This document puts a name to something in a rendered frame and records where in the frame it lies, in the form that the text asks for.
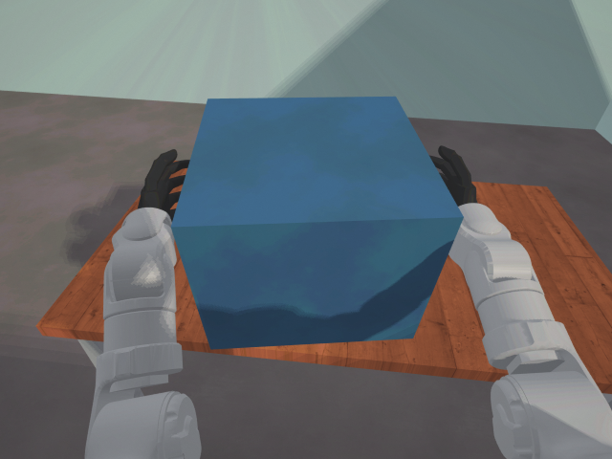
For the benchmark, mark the right robot upper arm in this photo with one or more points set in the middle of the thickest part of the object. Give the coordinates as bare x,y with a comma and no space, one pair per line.
551,415

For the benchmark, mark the table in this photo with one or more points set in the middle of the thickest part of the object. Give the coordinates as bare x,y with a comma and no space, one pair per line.
448,342

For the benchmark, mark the left robot upper arm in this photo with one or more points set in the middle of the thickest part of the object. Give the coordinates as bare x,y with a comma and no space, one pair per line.
158,426

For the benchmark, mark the robot right hand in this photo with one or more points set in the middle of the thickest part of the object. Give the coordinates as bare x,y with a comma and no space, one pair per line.
457,177

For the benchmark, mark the robot left hand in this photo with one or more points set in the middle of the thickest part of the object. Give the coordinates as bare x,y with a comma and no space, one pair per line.
155,193

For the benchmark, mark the carton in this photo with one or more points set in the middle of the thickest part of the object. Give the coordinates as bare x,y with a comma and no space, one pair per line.
311,220

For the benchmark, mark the robot right forearm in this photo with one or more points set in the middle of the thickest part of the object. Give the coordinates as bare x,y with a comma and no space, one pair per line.
521,334

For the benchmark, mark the robot left forearm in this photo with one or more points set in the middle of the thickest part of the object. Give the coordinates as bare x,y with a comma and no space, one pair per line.
140,347

